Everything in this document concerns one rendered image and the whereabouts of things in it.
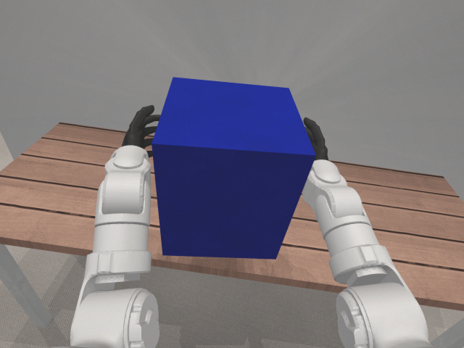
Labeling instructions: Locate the right robot forearm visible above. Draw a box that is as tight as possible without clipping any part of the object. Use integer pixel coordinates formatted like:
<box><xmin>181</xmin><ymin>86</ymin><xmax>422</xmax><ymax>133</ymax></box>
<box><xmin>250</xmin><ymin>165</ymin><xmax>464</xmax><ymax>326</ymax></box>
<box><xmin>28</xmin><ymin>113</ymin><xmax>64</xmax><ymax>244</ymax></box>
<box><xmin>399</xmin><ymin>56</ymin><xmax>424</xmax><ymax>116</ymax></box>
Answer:
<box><xmin>302</xmin><ymin>159</ymin><xmax>428</xmax><ymax>337</ymax></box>

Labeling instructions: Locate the left robot hand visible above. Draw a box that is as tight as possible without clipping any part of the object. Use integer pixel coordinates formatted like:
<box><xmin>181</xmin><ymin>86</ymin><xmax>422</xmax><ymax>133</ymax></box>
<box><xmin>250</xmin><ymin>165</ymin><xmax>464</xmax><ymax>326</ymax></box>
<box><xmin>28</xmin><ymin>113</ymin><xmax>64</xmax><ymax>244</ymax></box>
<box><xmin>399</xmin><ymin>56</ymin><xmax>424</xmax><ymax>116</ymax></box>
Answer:
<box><xmin>122</xmin><ymin>105</ymin><xmax>161</xmax><ymax>157</ymax></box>

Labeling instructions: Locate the left robot upper arm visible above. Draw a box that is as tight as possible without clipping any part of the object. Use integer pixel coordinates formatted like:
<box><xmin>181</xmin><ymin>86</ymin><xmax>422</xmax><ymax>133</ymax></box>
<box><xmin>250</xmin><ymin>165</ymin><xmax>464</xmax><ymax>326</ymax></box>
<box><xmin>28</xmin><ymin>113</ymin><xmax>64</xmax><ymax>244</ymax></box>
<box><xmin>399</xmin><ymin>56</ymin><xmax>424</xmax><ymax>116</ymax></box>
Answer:
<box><xmin>51</xmin><ymin>288</ymin><xmax>160</xmax><ymax>348</ymax></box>

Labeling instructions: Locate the right robot upper arm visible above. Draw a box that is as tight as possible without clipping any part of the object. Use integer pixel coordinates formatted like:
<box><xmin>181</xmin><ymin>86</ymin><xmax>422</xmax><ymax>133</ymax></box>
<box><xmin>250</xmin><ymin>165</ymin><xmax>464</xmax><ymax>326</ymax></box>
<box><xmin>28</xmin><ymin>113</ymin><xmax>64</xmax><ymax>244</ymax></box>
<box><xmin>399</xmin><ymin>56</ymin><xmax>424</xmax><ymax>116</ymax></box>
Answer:
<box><xmin>336</xmin><ymin>282</ymin><xmax>437</xmax><ymax>348</ymax></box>

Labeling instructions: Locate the table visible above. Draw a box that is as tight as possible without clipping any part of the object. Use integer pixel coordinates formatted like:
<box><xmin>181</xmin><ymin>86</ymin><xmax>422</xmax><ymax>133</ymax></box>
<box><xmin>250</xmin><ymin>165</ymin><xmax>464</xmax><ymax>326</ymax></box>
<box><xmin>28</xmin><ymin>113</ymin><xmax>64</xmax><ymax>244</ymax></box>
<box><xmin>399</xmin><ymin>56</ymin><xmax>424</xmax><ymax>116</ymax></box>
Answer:
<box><xmin>0</xmin><ymin>122</ymin><xmax>464</xmax><ymax>348</ymax></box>

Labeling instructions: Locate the left robot forearm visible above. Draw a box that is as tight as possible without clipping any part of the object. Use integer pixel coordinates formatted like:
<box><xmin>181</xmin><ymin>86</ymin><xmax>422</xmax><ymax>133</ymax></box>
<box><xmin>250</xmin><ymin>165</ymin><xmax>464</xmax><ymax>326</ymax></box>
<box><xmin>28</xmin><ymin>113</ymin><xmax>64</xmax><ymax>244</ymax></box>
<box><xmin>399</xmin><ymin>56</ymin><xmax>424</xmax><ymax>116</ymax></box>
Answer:
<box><xmin>70</xmin><ymin>145</ymin><xmax>152</xmax><ymax>345</ymax></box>

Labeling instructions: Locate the carton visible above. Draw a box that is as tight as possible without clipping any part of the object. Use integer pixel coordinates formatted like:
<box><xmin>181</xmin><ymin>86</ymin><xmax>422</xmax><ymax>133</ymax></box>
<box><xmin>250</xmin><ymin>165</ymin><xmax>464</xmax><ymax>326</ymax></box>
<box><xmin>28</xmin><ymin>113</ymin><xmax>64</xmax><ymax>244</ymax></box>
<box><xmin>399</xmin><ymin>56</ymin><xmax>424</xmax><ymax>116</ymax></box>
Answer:
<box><xmin>152</xmin><ymin>77</ymin><xmax>316</xmax><ymax>260</ymax></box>

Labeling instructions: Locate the right robot hand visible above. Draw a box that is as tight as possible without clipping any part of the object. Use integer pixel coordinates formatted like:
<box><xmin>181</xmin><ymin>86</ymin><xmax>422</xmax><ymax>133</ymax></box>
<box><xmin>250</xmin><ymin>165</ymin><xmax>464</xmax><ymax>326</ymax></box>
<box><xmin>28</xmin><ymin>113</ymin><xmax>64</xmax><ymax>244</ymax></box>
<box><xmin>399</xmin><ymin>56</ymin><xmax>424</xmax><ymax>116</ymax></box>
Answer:
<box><xmin>304</xmin><ymin>117</ymin><xmax>328</xmax><ymax>161</ymax></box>

